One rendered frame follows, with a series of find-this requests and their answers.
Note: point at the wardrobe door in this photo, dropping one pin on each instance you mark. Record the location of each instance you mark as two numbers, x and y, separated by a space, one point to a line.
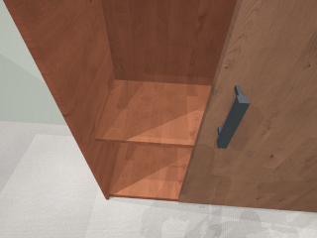
271 161

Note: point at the handle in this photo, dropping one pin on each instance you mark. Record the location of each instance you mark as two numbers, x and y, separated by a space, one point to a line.
235 116

